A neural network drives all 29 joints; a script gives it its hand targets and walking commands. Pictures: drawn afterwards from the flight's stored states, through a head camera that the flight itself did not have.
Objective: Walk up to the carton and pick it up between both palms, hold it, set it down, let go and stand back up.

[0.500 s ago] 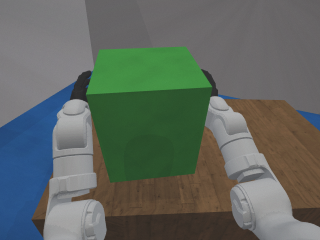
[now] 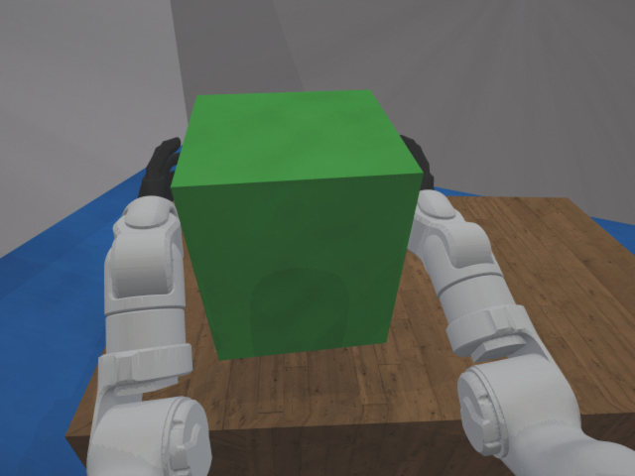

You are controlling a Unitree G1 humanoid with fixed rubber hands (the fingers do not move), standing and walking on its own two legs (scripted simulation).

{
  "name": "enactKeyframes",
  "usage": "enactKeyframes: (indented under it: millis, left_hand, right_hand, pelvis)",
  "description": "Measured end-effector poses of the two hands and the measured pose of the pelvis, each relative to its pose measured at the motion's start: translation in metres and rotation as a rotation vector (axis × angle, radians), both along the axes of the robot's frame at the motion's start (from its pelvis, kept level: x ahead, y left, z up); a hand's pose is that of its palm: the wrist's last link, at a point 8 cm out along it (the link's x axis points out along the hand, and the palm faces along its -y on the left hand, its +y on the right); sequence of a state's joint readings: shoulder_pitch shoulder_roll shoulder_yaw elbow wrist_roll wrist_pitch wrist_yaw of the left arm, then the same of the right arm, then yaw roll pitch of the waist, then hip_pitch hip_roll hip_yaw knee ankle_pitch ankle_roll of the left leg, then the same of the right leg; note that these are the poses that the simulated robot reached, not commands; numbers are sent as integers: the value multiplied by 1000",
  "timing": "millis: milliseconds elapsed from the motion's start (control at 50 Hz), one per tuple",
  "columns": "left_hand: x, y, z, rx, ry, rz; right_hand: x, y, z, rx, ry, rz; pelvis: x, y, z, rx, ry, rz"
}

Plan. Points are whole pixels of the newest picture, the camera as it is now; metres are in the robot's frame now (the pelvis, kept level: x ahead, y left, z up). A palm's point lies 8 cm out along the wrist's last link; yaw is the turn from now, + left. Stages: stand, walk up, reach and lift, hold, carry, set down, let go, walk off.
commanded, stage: hold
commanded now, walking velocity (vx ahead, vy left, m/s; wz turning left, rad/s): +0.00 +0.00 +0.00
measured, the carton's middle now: (295, 223) +0.36 +0.00 +0.21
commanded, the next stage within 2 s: set down in 0.60 s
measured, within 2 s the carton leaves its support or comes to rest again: neither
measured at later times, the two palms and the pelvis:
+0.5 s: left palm (159, 207) +0.36 +0.16 +0.24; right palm (415, 202) +0.36 -0.15 +0.24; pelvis +0.00 +0.00 +0.00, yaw +0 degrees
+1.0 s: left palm (169, 188) +0.38 +0.15 +0.25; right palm (420, 206) +0.36 -0.15 +0.23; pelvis +0.00 +0.01 +0.00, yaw -1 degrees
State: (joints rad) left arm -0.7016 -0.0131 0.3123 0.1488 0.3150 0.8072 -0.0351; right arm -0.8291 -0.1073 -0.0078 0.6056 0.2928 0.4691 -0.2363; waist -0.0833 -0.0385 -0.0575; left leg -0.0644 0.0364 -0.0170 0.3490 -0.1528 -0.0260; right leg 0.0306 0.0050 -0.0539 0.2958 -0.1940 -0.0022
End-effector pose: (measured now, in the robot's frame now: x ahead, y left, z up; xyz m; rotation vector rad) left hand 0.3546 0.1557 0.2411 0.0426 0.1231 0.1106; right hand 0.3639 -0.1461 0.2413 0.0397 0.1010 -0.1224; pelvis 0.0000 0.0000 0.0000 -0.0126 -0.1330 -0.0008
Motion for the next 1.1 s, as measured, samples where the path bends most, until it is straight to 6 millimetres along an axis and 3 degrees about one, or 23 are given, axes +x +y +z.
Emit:
enactKeyframes:
  millis: [680, 820, 940, 1020, 1100]
  left_hand:
    - [-2, 4, 0, -9, -8, -7]
    - [8, -2, -3, -26, -17, -56]
    - [17, -8, 9, 3, -109, -74]
    - [24, -8, 6, 32, -107, -97]
    - [30, -5, -15, 48, -61, -112]
  right_hand:
    - [-3, 4, 0, -11, -3, -3]
    - [-8, -3, -2, -22, -11, -54]
    - [-5, -8, -2, -17, -107, -75]
    - [-3, -7, -16, -30, -109, -87]
    - [-1, -4, -44, -39, -66, -95]
  pelvis:
    - [0, 1, 0, -1, -3, 1]
    - [-3, 2, 0, 1, -19, -6]
    - [-5, 5, 1, 6, -26, -12]
    - [-3, 7, 1, 10, -48, -15]
    - [0, 9, 2, 11, -60, -18]
